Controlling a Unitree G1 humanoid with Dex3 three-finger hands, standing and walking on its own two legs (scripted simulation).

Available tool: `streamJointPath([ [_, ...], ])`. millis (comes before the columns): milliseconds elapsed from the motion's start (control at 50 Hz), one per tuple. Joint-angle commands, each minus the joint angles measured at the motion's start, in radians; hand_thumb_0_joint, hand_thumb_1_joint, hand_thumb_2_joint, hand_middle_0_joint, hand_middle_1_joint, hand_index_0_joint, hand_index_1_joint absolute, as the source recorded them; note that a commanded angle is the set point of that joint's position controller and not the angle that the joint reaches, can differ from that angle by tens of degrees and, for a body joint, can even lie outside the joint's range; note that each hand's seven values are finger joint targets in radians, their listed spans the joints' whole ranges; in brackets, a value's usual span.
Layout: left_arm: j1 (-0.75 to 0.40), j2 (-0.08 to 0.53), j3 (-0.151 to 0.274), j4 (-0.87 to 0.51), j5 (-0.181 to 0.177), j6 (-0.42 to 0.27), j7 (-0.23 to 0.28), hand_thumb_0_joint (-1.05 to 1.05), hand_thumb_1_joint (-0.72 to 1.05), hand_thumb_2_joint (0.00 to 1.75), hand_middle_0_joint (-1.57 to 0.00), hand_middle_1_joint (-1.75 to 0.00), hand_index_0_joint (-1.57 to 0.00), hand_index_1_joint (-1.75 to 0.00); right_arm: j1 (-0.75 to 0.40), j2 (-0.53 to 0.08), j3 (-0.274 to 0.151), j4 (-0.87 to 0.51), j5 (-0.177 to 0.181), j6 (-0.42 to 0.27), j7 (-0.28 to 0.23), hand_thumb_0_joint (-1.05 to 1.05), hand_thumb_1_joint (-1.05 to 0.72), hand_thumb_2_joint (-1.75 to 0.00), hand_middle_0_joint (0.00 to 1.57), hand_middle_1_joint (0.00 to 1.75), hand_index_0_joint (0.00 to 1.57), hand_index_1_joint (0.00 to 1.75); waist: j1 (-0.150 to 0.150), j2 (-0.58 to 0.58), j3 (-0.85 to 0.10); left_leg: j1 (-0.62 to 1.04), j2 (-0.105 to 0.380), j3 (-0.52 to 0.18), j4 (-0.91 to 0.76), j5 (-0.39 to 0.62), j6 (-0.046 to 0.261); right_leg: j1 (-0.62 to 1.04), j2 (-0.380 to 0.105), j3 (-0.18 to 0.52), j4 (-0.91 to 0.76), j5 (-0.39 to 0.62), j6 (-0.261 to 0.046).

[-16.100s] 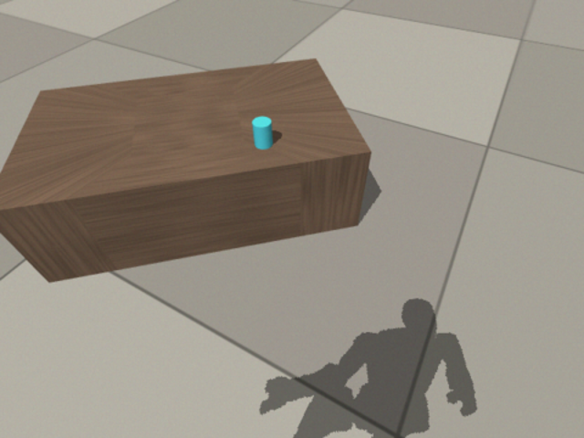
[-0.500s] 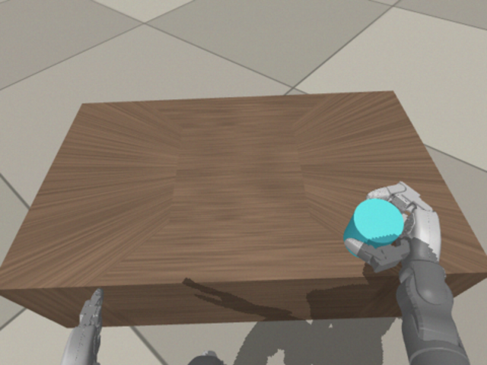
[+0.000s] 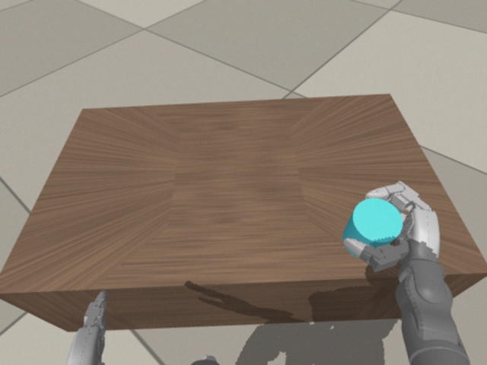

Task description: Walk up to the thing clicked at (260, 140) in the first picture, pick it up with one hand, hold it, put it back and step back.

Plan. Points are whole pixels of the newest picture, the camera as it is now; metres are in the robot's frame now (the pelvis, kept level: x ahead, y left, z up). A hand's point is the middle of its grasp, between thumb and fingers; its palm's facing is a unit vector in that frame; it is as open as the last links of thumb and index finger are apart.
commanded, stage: hold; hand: right
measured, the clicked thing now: (369, 230) +0.34 -0.16 +0.03
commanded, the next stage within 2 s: crouch in 1.82 s
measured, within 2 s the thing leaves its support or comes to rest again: neither
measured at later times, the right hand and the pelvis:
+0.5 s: hand (374, 221) +0.35 -0.17 +0.05, palm faces +0.16 +0.99 +0.01, open 10.1 cm; pelvis +0.00 +0.00 +0.00, yaw +0 degrees
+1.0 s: hand (373, 227) +0.34 -0.16 +0.05, palm faces +0.17 +0.99 +0.00, open 10.1 cm; pelvis +0.00 +0.00 +0.00, yaw +0 degrees
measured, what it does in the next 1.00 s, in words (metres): stands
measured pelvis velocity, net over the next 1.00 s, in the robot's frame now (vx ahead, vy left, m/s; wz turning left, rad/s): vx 0.00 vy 0.00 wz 0.00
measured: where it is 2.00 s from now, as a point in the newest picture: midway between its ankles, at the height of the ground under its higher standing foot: outside the picture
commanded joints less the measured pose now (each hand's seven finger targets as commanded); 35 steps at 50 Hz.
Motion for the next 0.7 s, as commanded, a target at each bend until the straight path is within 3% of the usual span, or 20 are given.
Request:
streamJointPath([
  [0, 0.004, 0.149, 0.063, -0.190, 0.002, -0.065, 0.010, 0.00, -0.54, 0.05, -0.04, -0.05, -0.05, -0.05, -0.299, -0.095, 0.014, -0.294, 0.013, -0.084, 0.006, 0.00, -0.07, -1.30, 1.24, 1.42, 1.30, 1.42, -0.006, -0.024, -0.285, 0.240, -0.033, 0.046, -0.094, 0.182, 0.030, 0.055, 0.009, 0.014, -0.185, 0.259, 0.003],
  [40, -0.014, 0.130, 0.048, -0.174, -0.002, -0.065, 0.009, 0.00, -0.54, 0.05, -0.04, -0.05, -0.04, -0.05, -0.335, -0.129, -0.022, -0.280, 0.014, -0.085, 0.002, 0.00, -0.08, -1.29, 1.24, 1.42, 1.30, 1.42, -0.015, -0.058, -0.291, 0.234, -0.033, 0.044, -0.086, 0.193, 0.034, 0.062, 0.006, 0.017, -0.184, 0.295, 0.010],
  [100, -0.015, 0.160, 0.076, -0.159, 0.000, -0.064, 0.011, 0.00, -0.55, 0.05, -0.04, -0.05, -0.04, -0.05, -0.306, -0.115, -0.008, -0.282, 0.016, -0.082, 0.002, 0.00, -0.06, -1.31, 1.25, 1.44, 1.31, 1.44, -0.010, -0.026, -0.268, 0.230, -0.033, 0.045, -0.087, 0.205, 0.032, 0.061, 0.004, 0.019, -0.186, 0.298, 0.007],
  [140, -0.024, 0.164, 0.077, -0.193, -0.002, -0.065, 0.012, 0.00, -0.55, 0.05, -0.04, -0.05, -0.04, -0.05, -0.315, -0.147, -0.050, -0.285, 0.018, -0.079, -0.003, 0.00, -0.06, -1.33, 1.26, 1.46, 1.33, 1.46, -0.015, -0.017, -0.308, 0.261, -0.032, 0.046, -0.091, 0.237, 0.030, 0.071, 0.010, 0.012, -0.177, 0.331, 0.005],
  [200, -0.006, 0.138, 0.063, -0.146, -0.002, -0.062, 0.012, 0.00, -0.54, 0.05, -0.04, -0.05, -0.05, -0.05, -0.327, -0.097, -0.008, -0.228, 0.021, -0.072, 0.000, 0.00, -0.09, -1.32, 1.27, 1.45, 1.33, 1.45, 0.010, 0.002, -0.233, 0.235, -0.029, 0.041, -0.104, 0.231, 0.028, 0.039, 0.016, -0.005, -0.167, 0.304, -0.004],
  [240, -0.042, 0.160, 0.075, -0.175, -0.003, -0.066, 0.013, 0.00, -0.55, 0.05, -0.04, -0.05, -0.04, -0.05, -0.343, -0.135, -0.043, -0.230, 0.021, -0.078, 0.001, 0.00, -0.09, -1.32, 1.27, 1.45, 1.33, 1.45, 0.002, 0.019, -0.267, 0.248, -0.030, 0.042, -0.103, 0.233, 0.027, 0.046, 0.012, 0.001, -0.173, 0.306, -0.006],
  [260, -0.052, 0.147, 0.061, -0.201, -0.006, -0.066, 0.010, 0.00, -0.54, 0.05, -0.04, -0.05, -0.05, -0.05, -0.338, -0.151, -0.041, -0.259, 0.012, -0.078, 0.004, 0.00, -0.10, -1.33, 1.28, 1.46, 1.33, 1.46, -0.016, -0.018, -0.293, 0.273, -0.026, 0.035, -0.107, 0.239, 0.029, 0.066, 0.017, -0.007, -0.174, 0.308, -0.003],
  [280, -0.013, 0.158, 0.077, -0.185, -0.004, -0.062, 0.012, 0.00, -0.55, 0.05, -0.04, -0.05, -0.05, -0.05, -0.323, -0.125, -0.021, -0.220, 0.014, -0.073, 0.008, 0.00, -0.10, -1.33, 1.28, 1.46, 1.34, 1.46, 0.010, 0.012, -0.273, 0.267, -0.029, 0.039, -0.110, 0.239, 0.027, 0.067, 0.015, -0.004, -0.175, 0.309, -0.004],
  [300, -0.014, 0.152, 0.064, -0.190, -0.004, -0.061, 0.009, 0.00, -0.54, 0.04, -0.04, -0.05, -0.05, -0.05, -0.310, -0.112, -0.006, -0.261, 0.016, -0.076, 0.010, 0.00, -0.09, -1.32, 1.27, 1.45, 1.33, 1.45, -0.009, 0.007, -0.279, 0.273, -0.030, 0.042, -0.111, 0.235, 0.029, 0.068, 0.014, 0.000, -0.183, 0.311, -0.002],
  [320, -0.006, 0.132, 0.050, -0.177, -0.005, -0.063, 0.006, 0.00, -0.54, 0.05, -0.04, -0.05, -0.05, -0.05, -0.293, -0.096, 0.002, -0.224, 0.017, -0.073, 0.013, 0.00, -0.10, -1.32, 1.27, 1.45, 1.33, 1.45, -0.002, -0.001, -0.270, 0.270, -0.029, 0.041, -0.106, 0.250, 0.031, 0.067, 0.017, -0.003, -0.181, 0.328, 0.001],
  [360, -0.004, 0.120, 0.042, -0.143, -0.007, -0.060, 0.003, 0.00, -0.54, 0.05, -0.04, -0.05, -0.05, -0.05, -0.299, -0.138, -0.043, -0.208, 0.020, -0.075, 0.014, 0.00, -0.10, -1.32, 1.27, 1.45, 1.33, 1.45, -0.018, -0.027, -0.245, 0.261, -0.026, 0.036, -0.112, 0.233, 0.031, 0.045, 0.021, -0.010, -0.181, 0.305, -0.001],
  [400, -0.019, 0.135, 0.057, -0.168, -0.004, -0.064, 0.003, 0.00, -0.54, 0.05, -0.04, -0.05, -0.05, -0.05, -0.306, -0.125, -0.034, -0.205, 0.020, -0.077, 0.018, 0.00, -0.09, -1.33, 1.27, 1.45, 1.33, 1.45, 0.000, -0.006, -0.252, 0.256, -0.028, 0.037, -0.107, 0.242, 0.029, 0.044, 0.019, -0.009, -0.173, 0.308, -0.004],
  [420, -0.044, 0.173, 0.089, -0.199, -0.004, -0.067, 0.005, 0.00, -0.54, 0.04, -0.04, -0.05, -0.05, -0.05, -0.308, -0.140, -0.054, -0.231, 0.023, -0.082, 0.016, 0.00, -0.09, -1.33, 1.28, 1.46, 1.34, 1.46, 0.000, 0.003, -0.291, 0.263, -0.030, 0.038, -0.108, 0.241, 0.028, 0.061, 0.016, -0.006, -0.176, 0.308, -0.005],
  [480, -0.023, 0.128, 0.043, -0.202, -0.004, -0.066, 0.002, 0.00, -0.55, 0.05, -0.04, -0.05, -0.05, -0.05, -0.324, -0.132, -0.034, -0.284, 0.020, -0.091, 0.013, 0.00, -0.10, -1.33, 1.28, 1.46, 1.33, 1.46, -0.018, -0.032, -0.313, 0.291, -0.027, 0.035, -0.106, 0.261, 0.033, 0.082, 0.021, -0.008, -0.178, 0.337, 0.002],
  [500, -0.011, 0.146, 0.066, -0.171, -0.004, -0.064, 0.005, 0.00, -0.54, 0.05, -0.04, -0.05, -0.05, -0.05, -0.336, -0.121, -0.019, -0.273, 0.021, -0.091, 0.014, 0.00, -0.12, -1.33, 1.28, 1.46, 1.34, 1.46, -0.006, -0.022, -0.298, 0.273, -0.029, 0.036, -0.108, 0.257, 0.032, 0.077, 0.019, -0.009, -0.175, 0.330, -0.001],
  [520, 0.002, 0.119, 0.040, -0.150, -0.002, -0.062, 0.002, 0.00, -0.54, 0.05, -0.04, -0.05, -0.05, -0.05, -0.309, -0.122, -0.020, -0.264, 0.020, -0.092, 0.013, 0.00, -0.11, -1.33, 1.28, 1.46, 1.34, 1.46, -0.014, -0.032, -0.263, 0.271, -0.027, 0.037, -0.109, 0.247, 0.032, 0.062, 0.020, -0.009, -0.178, 0.323, 0.001],
  [560, -0.056, 0.174, 0.090, -0.194, -0.005, -0.065, 0.011, 0.00, -0.54, 0.05, -0.04, -0.05, -0.05, -0.05, -0.333, -0.164, -0.056, -0.273, 0.020, -0.092, 0.009, 0.00, -0.09, -1.32, 1.27, 1.45, 1.33, 1.45, -0.007, -0.002, -0.288, 0.269, -0.029, 0.034, -0.120, 0.210, 0.028, 0.065, 0.016, -0.004, -0.185, 0.277, -0.006],
  [580, -0.050, 0.152, 0.070, -0.166, -0.002, -0.064, 0.008, 0.00, -0.54, 0.05, -0.04, -0.05, -0.05, -0.05, -0.323, -0.157, -0.053, -0.274, 0.020, -0.095, 0.007, 0.00, -0.10, -1.33, 1.28, 1.47, 1.34, 1.47, -0.022, -0.023, -0.262, 0.271, -0.025, 0.032, -0.127, 0.195, 0.029, 0.046, 0.021, -0.011, -0.186, 0.255, -0.006],
  [600, -0.036, 0.149, 0.070, -0.156, -0.002, -0.065, 0.008, 0.00, -0.54, 0.05, -0.04, -0.05, -0.05, -0.05, -0.315, -0.120, -0.021, -0.262, 0.018, -0.092, 0.009, 0.00, -0.08, -1.34, 1.28, 1.47, 1.34, 1.47, -0.005, -0.015, -0.260, 0.262, -0.026, 0.030, -0.127, 0.189, 0.029, 0.053, 0.020, -0.011, -0.187, 0.244, -0.007],
  [680, -0.028, 0.134, 0.051, -0.155, -0.001, -0.071, 0.013, 0.00, -0.54, 0.04, -0.04, -0.05, -0.05, -0.05, -0.331, -0.111, -0.011, -0.249, 0.020, -0.091, 0.009, 0.00, -0.09, -1.32, 1.27, 1.46, 1.33, 1.46, 0.002, -0.005, -0.258, 0.254, -0.030, 0.036, -0.130, 0.176, 0.027, 0.053, 0.018, -0.007, -0.191, 0.232, -0.008],
])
